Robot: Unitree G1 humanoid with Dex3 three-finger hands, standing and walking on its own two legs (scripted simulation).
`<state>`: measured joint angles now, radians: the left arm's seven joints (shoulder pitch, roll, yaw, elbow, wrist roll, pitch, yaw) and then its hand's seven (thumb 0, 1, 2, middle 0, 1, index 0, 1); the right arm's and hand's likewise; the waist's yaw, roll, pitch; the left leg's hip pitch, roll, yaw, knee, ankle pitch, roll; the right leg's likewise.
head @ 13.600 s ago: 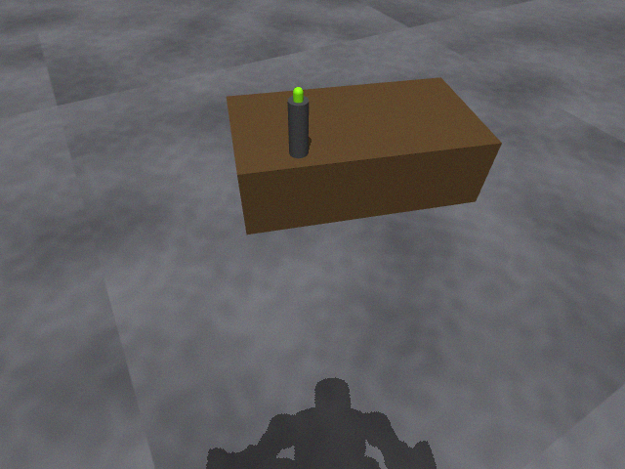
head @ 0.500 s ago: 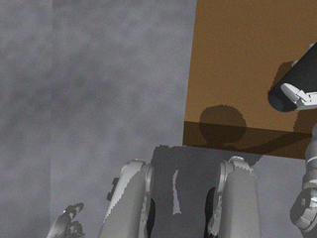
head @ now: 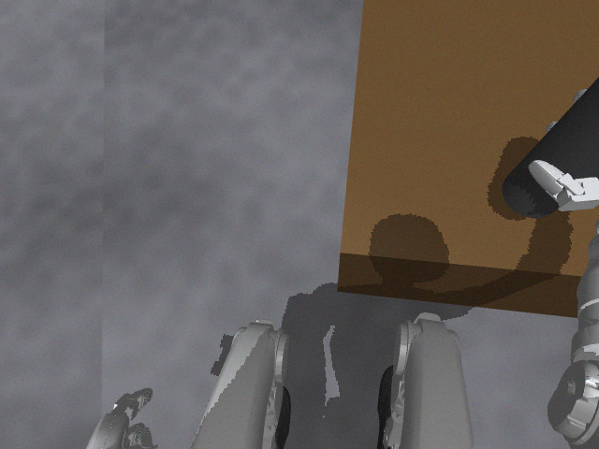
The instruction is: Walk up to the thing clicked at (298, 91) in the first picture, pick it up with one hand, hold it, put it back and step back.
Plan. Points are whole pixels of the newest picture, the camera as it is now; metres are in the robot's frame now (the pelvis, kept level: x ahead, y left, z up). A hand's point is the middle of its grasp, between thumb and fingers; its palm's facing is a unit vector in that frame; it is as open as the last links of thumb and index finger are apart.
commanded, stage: settle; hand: right
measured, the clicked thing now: (594, 137) +0.47 -0.30 +0.06
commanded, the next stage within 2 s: lift in 0.60 s
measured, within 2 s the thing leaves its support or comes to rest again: neither
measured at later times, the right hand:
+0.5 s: hand out of the picture +0.47 -0.32 +0.06, palm faces +0.30 +0.95 +0.00, open 10.3 cm
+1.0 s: hand out of the picture +0.46 -0.31 +0.10, palm faces +0.31 +0.95 +0.01, open 10.3 cm
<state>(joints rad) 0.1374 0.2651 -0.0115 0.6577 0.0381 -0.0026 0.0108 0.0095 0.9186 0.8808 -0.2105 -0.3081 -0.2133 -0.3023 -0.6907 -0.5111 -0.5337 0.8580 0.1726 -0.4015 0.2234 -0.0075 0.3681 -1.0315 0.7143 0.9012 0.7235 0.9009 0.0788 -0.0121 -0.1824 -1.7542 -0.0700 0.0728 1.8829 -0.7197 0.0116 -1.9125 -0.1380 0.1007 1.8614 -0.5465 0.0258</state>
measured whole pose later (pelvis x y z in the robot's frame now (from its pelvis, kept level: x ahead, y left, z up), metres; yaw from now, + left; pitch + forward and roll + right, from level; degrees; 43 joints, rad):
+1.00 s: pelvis +0.02 -0.02 +0.07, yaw -2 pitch +31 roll +6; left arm 0.16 0.24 -0.01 0.66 0.03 0.00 0.00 0.01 0.93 0.87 -0.21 -0.32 -0.22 -0.31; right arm -0.60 -0.43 -0.48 0.79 0.16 -0.43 0.18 -0.01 0.37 -1.03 0.71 0.91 0.72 0.91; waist 0.08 -0.02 -0.18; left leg -1.48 -0.05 0.06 1.62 -0.69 -0.01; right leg -1.65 -0.12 0.07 1.63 -0.54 0.01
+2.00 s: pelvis +0.06 -0.02 +0.22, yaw -6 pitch +13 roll +3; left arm 0.24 0.21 0.01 0.66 0.01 -0.03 0.04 0.01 0.91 0.89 -0.20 -0.31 -0.20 -0.30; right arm -0.22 -0.20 -0.22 0.48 0.16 -0.40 -0.01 -0.01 0.36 -1.03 0.71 0.91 0.72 0.91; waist 0.04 -0.03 -0.09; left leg -0.71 -0.01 0.02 0.98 -0.50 -0.02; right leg -0.86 -0.08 0.00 1.01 -0.39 0.01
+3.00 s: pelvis +0.07 -0.02 +0.25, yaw -6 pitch +8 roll +1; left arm 0.23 0.21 0.01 0.66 0.00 0.00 0.04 0.01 0.91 0.90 -0.20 -0.31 -0.20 -0.31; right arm -0.12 -0.15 -0.13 0.40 0.15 -0.38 -0.05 -0.01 0.37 -1.03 0.70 0.92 0.71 0.92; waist 0.01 -0.02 -0.06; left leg -0.51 0.00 0.01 0.82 -0.45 -0.01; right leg -0.64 -0.07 -0.03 0.84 -0.33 0.01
